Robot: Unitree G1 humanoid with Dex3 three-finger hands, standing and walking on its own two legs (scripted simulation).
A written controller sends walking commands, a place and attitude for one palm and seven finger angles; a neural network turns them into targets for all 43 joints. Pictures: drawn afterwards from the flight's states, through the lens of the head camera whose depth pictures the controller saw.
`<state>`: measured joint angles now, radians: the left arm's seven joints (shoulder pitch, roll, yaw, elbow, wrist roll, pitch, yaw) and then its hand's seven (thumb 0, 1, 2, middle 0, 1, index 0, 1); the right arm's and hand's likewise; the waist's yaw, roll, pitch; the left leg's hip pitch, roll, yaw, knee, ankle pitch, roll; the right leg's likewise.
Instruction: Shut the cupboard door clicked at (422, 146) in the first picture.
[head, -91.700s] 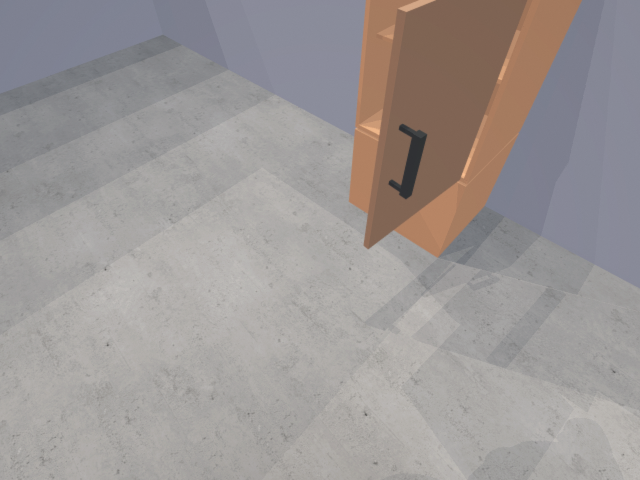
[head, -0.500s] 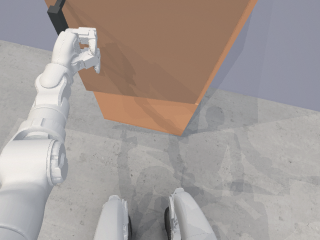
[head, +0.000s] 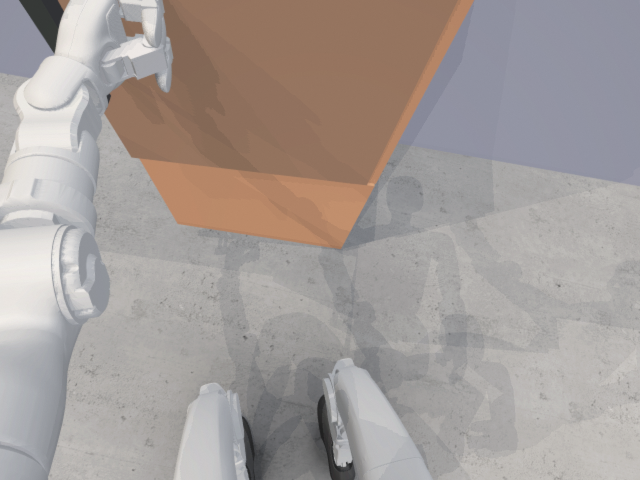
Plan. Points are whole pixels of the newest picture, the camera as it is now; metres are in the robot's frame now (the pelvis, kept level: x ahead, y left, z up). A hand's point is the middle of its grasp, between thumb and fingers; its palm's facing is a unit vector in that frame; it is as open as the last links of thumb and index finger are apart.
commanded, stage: push the door shut along its arc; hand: left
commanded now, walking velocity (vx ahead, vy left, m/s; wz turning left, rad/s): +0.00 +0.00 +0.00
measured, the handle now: (72, 32) +0.61 +0.18 +0.08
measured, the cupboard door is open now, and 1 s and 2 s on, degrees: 3 0 0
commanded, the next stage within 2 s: pull the fist back off the door in 0.24 s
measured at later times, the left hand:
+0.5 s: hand (167, 40) +0.59 +0.08 +0.09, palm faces -0.07 -0.99 +0.09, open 2.7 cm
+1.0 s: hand (194, 68) +0.56 +0.06 +0.08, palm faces -0.02 -1.00 -0.03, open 3.1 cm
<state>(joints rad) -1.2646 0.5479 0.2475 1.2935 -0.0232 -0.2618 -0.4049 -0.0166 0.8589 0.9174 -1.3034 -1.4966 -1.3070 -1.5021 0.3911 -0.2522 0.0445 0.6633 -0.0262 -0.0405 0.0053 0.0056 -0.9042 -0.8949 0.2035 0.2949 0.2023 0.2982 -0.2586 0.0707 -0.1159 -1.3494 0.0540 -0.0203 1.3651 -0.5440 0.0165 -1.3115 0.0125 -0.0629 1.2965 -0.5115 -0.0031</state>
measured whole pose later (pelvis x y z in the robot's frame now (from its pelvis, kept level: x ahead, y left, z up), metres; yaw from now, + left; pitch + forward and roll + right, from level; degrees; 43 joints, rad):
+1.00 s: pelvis +0.00 +0.00 +0.02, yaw +0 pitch +29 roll -2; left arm -1.08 0.32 0.30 1.20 0.03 -0.39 0.06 0.02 0.91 0.91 -1.30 -1.50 -1.30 -1.50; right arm 0.47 -0.26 0.01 0.63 -0.08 0.00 0.10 0.01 -0.91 -0.90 0.20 0.29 0.20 0.30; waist -0.24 0.08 -0.14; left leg -1.27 0.05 0.00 1.29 -0.52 0.01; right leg -1.26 0.01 -0.04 1.24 -0.49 0.00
